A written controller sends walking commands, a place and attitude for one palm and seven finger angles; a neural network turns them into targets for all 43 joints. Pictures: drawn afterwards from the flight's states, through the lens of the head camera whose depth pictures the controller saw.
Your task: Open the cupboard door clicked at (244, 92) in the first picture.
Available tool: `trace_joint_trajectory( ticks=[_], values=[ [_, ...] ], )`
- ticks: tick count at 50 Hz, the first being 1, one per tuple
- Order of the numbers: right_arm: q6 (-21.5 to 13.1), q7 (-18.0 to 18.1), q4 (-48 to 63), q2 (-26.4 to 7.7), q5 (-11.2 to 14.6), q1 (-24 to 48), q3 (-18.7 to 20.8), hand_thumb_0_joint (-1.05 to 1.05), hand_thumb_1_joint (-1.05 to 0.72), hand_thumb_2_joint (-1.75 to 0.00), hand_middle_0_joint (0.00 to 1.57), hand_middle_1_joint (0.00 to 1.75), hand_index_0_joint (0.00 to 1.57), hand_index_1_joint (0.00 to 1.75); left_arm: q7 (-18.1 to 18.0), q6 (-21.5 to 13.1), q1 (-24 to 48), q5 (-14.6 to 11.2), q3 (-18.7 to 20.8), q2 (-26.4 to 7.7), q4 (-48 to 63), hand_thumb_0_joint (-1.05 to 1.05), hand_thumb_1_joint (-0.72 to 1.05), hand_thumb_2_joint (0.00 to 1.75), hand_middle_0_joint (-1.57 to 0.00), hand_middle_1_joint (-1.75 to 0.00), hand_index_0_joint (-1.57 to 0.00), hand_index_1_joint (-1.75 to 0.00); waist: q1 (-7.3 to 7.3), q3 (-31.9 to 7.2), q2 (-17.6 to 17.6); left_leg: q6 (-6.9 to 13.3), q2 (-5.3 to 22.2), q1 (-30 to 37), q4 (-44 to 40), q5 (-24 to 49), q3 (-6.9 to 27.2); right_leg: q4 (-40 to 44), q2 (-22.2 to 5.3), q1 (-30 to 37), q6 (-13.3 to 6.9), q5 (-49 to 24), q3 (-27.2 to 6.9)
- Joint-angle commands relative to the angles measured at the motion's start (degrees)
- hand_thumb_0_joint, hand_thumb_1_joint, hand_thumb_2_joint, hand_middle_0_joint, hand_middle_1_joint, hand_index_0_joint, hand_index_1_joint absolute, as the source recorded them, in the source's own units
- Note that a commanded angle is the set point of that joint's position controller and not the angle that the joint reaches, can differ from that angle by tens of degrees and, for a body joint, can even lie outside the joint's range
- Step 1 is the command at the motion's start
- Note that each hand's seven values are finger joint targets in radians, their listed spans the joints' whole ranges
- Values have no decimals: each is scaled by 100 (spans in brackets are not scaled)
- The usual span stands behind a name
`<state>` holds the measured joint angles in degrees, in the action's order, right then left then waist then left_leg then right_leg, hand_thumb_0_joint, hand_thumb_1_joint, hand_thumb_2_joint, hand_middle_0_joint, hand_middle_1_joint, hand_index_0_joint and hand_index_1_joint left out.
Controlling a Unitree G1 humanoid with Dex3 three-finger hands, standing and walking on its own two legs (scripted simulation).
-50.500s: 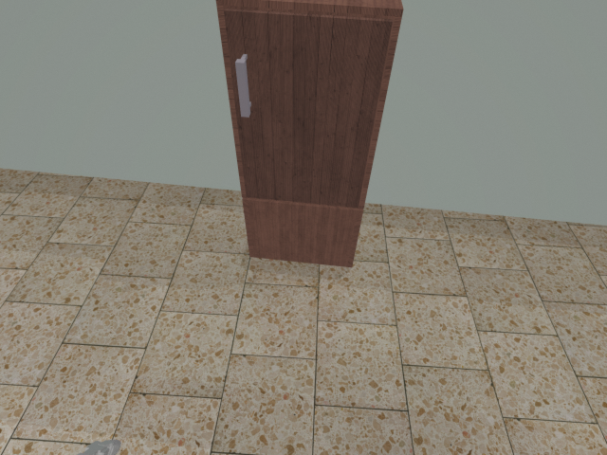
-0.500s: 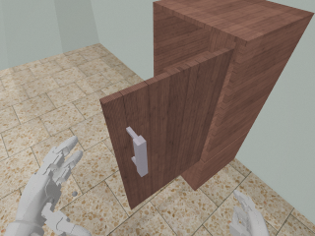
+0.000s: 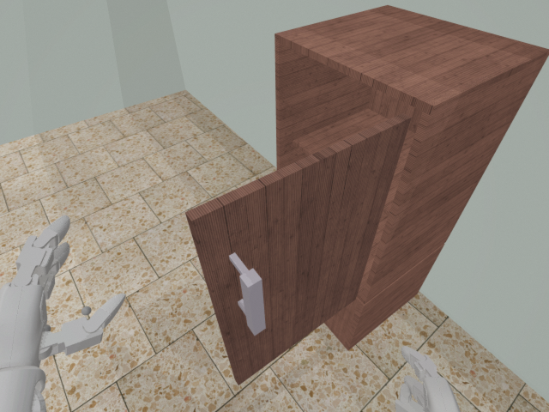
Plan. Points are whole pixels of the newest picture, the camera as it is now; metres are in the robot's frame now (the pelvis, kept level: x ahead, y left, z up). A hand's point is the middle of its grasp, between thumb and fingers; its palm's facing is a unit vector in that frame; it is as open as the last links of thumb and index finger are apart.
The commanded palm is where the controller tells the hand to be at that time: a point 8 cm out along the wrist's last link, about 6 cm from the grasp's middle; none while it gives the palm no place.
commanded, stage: draw the hand back to the body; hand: left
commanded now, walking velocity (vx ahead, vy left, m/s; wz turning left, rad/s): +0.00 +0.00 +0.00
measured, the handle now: (246, 294) +0.28 +0.08 +0.02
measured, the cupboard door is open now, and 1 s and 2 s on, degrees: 90 90 90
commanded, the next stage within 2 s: step back with the hand held close in 0.56 s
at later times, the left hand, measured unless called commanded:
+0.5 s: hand (87, 307) +0.18 +0.23 +0.15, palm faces +0.44 -0.81 -0.40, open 7.5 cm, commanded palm +0.13 +0.27 +0.17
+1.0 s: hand (82, 327) +0.16 +0.23 +0.14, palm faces +0.32 -0.81 -0.50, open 7.4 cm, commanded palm +0.10 +0.28 +0.18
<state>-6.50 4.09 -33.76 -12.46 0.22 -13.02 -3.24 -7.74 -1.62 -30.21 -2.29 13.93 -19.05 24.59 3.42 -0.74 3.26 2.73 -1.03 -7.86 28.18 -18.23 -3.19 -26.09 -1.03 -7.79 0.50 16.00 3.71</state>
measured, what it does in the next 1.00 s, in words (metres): stands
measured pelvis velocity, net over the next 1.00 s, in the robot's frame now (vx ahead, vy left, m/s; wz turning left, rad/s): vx -0.04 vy -0.02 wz -0.03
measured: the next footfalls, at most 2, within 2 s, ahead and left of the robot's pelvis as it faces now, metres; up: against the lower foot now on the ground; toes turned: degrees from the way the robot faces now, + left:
left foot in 1.66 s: -0.07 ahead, +0.10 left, +0.00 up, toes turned +4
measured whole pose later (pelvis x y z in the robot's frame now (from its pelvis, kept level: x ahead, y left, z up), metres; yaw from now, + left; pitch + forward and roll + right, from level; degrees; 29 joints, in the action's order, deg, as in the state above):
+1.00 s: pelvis -0.04 -0.02 +0.00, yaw -2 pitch +0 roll -1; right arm 0.0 4.6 -33.0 -14.0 1.0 -9.6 0.9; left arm -6.9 -6.8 -32.5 -2.6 20.3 -22.5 25.8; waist 0.3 2.6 2.2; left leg 1.5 0.9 -13.0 26.5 -13.2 -4.2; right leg -23.9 0.9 -13.3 -1.0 10.3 2.8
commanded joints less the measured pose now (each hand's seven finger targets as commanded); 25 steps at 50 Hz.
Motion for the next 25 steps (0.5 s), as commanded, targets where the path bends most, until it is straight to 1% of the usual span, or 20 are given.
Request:
trace_joint_trajectory(
  ticks=[1,2,3,4,5,6,7,8,9,11,12,14,15,16,17,18,20,22,23,25],
  values=[
    [-268,29,869,-690,-14,725,334,0,-90,-90,20,30,20,30,-55,-391,436,-44,842,-927,1144,0,62,78,-19,-30,-19,-30,38,-314,120,-322,375,89,-603,2631,443,340,66,433,-202,-1582,-117],
    [-259,25,862,-691,-16,731,346,0,-90,-90,20,30,20,30,-57,-405,548,-43,921,-1000,1210,0,65,80,-19,-30,-19,-30,38,-380,132,-308,363,150,-598,2661,422,361,68,463,-198,-1654,-130],
    [-256,19,838,-694,-20,730,351,0,-90,-90,20,30,20,30,-58,-423,627,-43,965,-1019,1250,0,69,81,-19,-30,-19,-30,34,-419,231,-321,365,197,-610,2726,427,369,67,493,-199,-1659,-132],
    [-245,20,820,-683,-18,759,354,0,-90,-90,20,30,20,30,-57,-417,662,-57,1013,-1036,1179,0,73,82,-19,-30,-19,-30,38,-359,160,-293,360,226,-624,2634,390,420,73,462,-189,-1668,-137],
    [-238,26,804,-705,-12,774,361,0,-90,-90,20,30,20,30,-65,-420,732,-57,1086,-1123,1175,0,76,84,-19,-30,-19,-30,45,-354,233,-289,354,231,-630,2633,390,449,74,517,-209,-1689,-152],
    [-234,20,794,-693,-16,787,357,0,-90,-90,20,30,20,30,-67,-434,820,-69,1110,-1118,1196,0,80,86,-20,-30,-20,-30,38,-312,280,-300,349,218,-668,2600,407,449,66,518,-204,-1657,-148],
    [-231,18,770,-684,-10,790,364,0,-90,-90,20,30,20,30,-69,-443,861,-77,1153,-1129,1159,0,83,87,-20,-30,-20,-30,34,-256,274,-291,348,242,-674,2595,388,474,66,486,-199,-1671,-152],
    [-226,19,760,-679,-13,808,375,0,-90,-90,20,30,20,30,-73,-457,906,-93,1241,-1200,1154,0,87,88,-20,-30,-20,-30,49,-314,249,-267,333,278,-677,2521,358,499,63,512,-197,-1703,-163],
    [-214,22,739,-674,-7,807,385,0,-90,-90,20,30,20,30,-72,-468,925,-107,1287,-1207,1109,0,90,90,-20,-30,-20,-30,43,-326,142,-247,325,307,-670,2516,333,515,69,517,-192,-1749,-162],
    [-169,15,732,-679,-9,824,393,0,-90,-90,20,30,20,30,-19,-440,718,-139,1103,-972,809,0,90,90,-20,-30,-20,-30,29,-127,-38,-218,321,258,-702,2445,306,566,61,489,-181,-1778,-161],
    [-142,1,730,-696,2,844,407,0,-90,-90,20,30,20,30,6,-429,695,-148,1039,-905,735,0,90,90,-20,-30,-20,-30,25,-102,-144,-198,320,260,-712,2364,294,592,64,463,-168,-1748,-167],
    [-102,-10,735,-709,10,858,437,0,-90,-90,20,30,20,30,39,-438,709,-151,991,-883,756,0,90,90,-20,-30,-20,-30,18,-129,-75,-170,312,301,-712,2301,237,623,53,469,-151,-1781,-197],
    [-88,-7,727,-728,3,870,439,0,-90,-90,20,30,20,30,33,-435,713,-151,1026,-944,691,0,90,90,-20,-30,-20,-30,32,-104,-94,-172,304,257,-731,2199,256,639,51,508,-168,-1733,-195],
    [-88,-12,742,-718,5,895,448,0,-90,-90,20,30,20,30,38,-464,771,-149,1014,-947,796,0,90,90,-20,-30,-20,-30,26,-141,-93,-159,298,284,-738,2122,236,657,49,498,-155,-1709,-224],
    [-90,-2,738,-715,4,904,451,0,-90,-90,20,30,20,30,25,-486,828,-141,1079,-1029,870,0,90,90,-20,-30,-20,-30,36,-261,-93,-143,284,323,-725,2074,232,660,47,525,-154,-1691,-230],
    [-100,12,741,-701,-4,925,445,0,-90,-90,20,30,20,30,17,-506,827,-141,1112,-1069,879,0,90,90,-20,-30,-20,-30,50,-243,-153,-135,262,315,-726,2007,232,676,53,533,-156,-1669,-233],
    [-120,33,721,-685,0,972,435,0,-90,-90,20,30,20,30,-6,-544,909,-139,1211,-1217,947,0,90,90,-20,-30,-20,-30,66,-236,-41,-133,238,302,-736,1828,227,728,37,557,-172,-1559,-266],
    [-158,52,711,-647,-7,979,430,0,-90,-90,20,30,20,30,-23,-584,878,-146,1264,-1237,1009,0,90,90,-20,-30,-20,-30,77,-317,9,-118,221,332,-722,1817,212,736,20,576,-167,-1599,-296],
    [-169,60,695,-631,-5,992,427,0,-90,-90,20,30,20,30,-23,-584,866,-150,1250,-1223,995,0,90,90,-20,-30,-20,-30,75,-259,22,-110,213,350,-693,1824,178,773,18,533,-160,-1651,-322],
    [-188,60,664,-632,11,997,423,0,-90,-90,20,30,20,30,-27,-597,956,-141,1202,-1207,1011,0,90,90,-20,-30,-20,-30,46,-169,156,-131,211,334,-713,1711,192,830,12,495,-172,-1510,-329]
  ],
)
